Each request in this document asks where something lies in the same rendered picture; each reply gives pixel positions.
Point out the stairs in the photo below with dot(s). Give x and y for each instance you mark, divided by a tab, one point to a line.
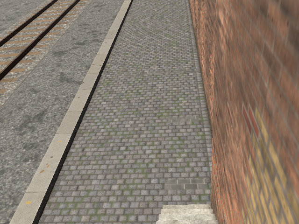
187	214

